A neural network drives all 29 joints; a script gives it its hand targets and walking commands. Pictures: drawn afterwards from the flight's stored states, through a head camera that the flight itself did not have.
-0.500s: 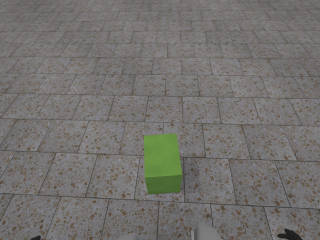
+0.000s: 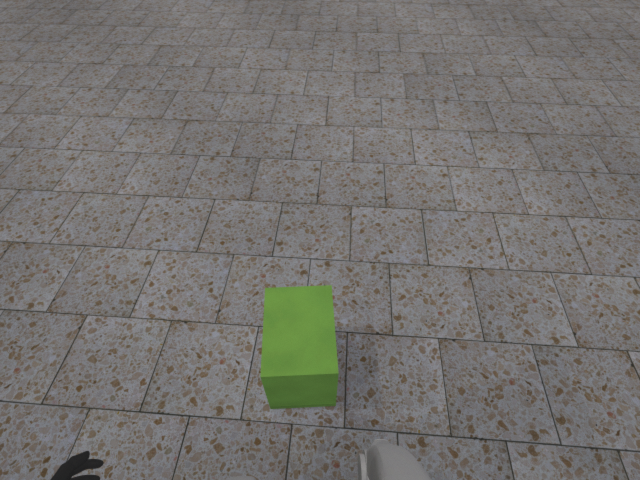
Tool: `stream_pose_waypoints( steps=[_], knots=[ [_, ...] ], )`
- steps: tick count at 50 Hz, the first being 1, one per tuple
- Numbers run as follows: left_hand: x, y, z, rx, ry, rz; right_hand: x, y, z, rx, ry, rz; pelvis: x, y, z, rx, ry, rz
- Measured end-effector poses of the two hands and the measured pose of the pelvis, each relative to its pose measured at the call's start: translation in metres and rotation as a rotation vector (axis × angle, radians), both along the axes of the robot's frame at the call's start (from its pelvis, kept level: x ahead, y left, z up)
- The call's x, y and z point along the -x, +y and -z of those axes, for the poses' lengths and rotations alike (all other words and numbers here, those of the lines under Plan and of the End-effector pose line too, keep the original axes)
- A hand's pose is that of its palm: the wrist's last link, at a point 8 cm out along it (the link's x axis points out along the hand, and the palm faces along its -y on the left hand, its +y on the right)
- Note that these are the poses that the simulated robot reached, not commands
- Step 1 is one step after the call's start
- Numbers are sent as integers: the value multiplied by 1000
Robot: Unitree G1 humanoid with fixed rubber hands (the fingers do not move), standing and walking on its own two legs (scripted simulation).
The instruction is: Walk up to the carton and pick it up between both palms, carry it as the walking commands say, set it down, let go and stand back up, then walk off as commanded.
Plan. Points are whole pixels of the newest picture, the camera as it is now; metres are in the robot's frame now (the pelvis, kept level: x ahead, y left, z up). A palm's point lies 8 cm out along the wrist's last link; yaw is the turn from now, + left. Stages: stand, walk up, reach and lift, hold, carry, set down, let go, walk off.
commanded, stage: walk up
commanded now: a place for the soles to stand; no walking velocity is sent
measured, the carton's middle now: (300, 347) +0.56 +0.04 -0.59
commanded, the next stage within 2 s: none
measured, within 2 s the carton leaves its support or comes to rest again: neither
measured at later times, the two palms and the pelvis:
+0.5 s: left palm out of the picture +0.15 +0.35 -0.05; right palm (568, 451) +0.16 -0.30 -0.06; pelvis +0.08 +0.02 +0.02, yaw +2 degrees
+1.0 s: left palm (26, 472) +0.17 +0.35 -0.05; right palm (540, 407) +0.21 -0.29 -0.07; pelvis +0.10 +0.03 +0.02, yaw +1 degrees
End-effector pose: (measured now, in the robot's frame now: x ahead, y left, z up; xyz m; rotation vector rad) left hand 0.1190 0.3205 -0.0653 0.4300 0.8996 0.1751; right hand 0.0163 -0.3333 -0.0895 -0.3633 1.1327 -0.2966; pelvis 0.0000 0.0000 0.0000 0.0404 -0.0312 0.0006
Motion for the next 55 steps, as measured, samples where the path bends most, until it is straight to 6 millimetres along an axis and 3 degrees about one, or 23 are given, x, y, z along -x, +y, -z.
stream_pose_waypoints(
  steps=[6,11,16,20,28,44,55],
  knots=[
    [6,1,-29,-35,-13,-75,-65,-3,-8,-39,-68,-81,-24,-11,-17,6,-33,-26],
    [0,9,-45,-61,20,-90,-97,8,-10,-74,-82,-100,-42,-6,-27,9,-19,-27],
    [-11,23,-43,-58,56,-99,-113,21,-11,-73,-43,-110,-59,6,-29,31,18,-38],
    [-25,33,-24,-33,58,-100,-128,31,-11,-30,-49,-108,-71,19,-20,45,11,-35],
    [-38,23,-5,19,67,-72,-156,27,-29,19,-92,-121,-81,20,-19,41,9,-30],
    [-56,32,-12,-8,100,-67,-192,41,-23,-20,-106,-137,-100,27,-21,46,38,-25],
    [-49,31,-12,-7,87,-61,-194,42,-25,-19,-138,-143,-91,27,-21,47,25,-25]
  ],
)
